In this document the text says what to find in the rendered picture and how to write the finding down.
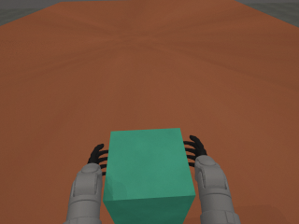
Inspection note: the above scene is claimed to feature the robot left forearm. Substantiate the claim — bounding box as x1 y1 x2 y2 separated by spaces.
63 162 103 224

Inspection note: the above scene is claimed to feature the right robot hand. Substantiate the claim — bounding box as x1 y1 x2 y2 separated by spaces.
183 135 207 167

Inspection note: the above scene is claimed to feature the carton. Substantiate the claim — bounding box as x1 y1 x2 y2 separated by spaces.
103 128 196 224

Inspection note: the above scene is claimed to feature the left robot hand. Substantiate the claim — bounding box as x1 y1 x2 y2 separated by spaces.
87 144 108 175

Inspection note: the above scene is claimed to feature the robot right forearm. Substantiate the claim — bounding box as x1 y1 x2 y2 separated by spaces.
194 155 241 224

